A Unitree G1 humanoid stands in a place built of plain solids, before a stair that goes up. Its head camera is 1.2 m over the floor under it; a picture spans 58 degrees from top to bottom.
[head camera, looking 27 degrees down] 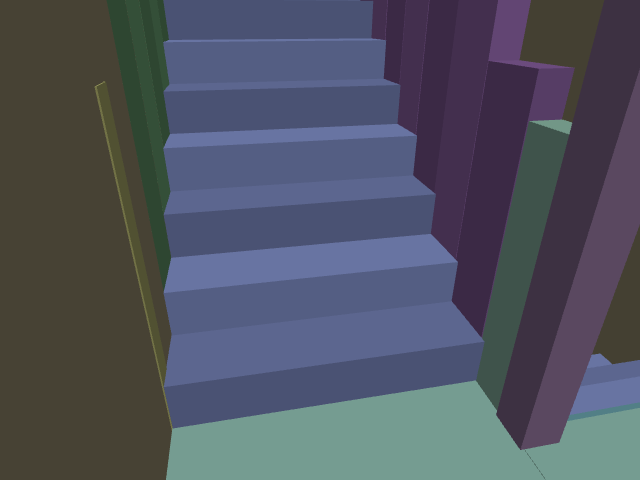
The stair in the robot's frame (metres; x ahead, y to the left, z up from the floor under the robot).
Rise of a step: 0.18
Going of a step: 0.25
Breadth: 1.09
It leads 11 degrees to the left of straight ahead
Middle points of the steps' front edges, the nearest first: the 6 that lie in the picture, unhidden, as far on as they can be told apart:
1.09 -0.05 0.19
1.34 0.00 0.37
1.58 0.05 0.55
1.83 0.10 0.74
2.07 0.15 0.92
2.32 0.20 1.11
